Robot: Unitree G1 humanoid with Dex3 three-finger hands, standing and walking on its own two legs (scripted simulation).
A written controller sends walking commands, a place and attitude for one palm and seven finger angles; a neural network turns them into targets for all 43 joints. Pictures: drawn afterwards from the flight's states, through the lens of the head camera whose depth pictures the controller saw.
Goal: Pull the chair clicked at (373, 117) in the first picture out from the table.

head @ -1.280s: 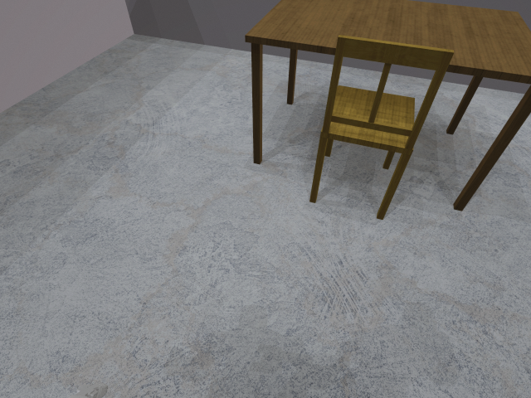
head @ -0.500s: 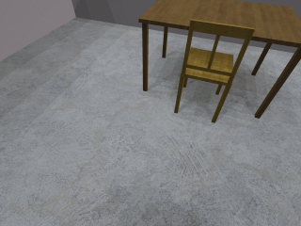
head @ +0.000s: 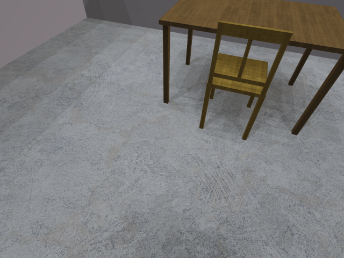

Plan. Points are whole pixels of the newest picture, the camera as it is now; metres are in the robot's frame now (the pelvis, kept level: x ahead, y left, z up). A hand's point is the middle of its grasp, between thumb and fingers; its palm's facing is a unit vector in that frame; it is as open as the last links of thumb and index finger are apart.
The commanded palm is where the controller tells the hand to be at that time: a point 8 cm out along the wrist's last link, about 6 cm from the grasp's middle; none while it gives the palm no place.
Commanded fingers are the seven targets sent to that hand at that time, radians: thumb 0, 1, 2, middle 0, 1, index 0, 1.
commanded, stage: look at it before walking up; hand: left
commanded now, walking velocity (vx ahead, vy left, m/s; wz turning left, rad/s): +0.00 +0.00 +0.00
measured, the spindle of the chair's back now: (244, 59) +1.18 -0.36 -0.13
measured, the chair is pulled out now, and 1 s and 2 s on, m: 0.00 0.00 0.00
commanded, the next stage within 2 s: walk to a spot facing it in 0.16 s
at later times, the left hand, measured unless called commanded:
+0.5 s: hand out of the picture +0.07 +0.23 -0.17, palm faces -0.09 -0.95 -0.31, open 7.4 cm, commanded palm none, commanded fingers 0.00 0.90 0.90 -0.20 -0.30 -0.20 -0.30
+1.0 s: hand out of the picture +0.06 +0.15 -0.16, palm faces -0.25 -0.94 -0.22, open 7.4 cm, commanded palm none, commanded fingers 0.00 0.90 0.90 -0.20 -0.30 -0.20 -0.30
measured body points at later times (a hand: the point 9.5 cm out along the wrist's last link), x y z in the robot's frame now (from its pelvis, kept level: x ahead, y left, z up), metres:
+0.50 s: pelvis +0.00 +0.00 -0.01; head +0.02 +0.00 +0.44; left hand +0.08 +0.28 -0.15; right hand +0.07 -0.28 -0.14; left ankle +0.00 +0.13 -0.74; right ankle +0.01 -0.12 -0.74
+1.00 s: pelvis +0.04 -0.04 +0.00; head +0.05 -0.07 +0.45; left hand +0.07 +0.20 -0.14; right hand +0.05 -0.32 -0.14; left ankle +0.13 +0.10 -0.66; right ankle -0.02 -0.11 -0.75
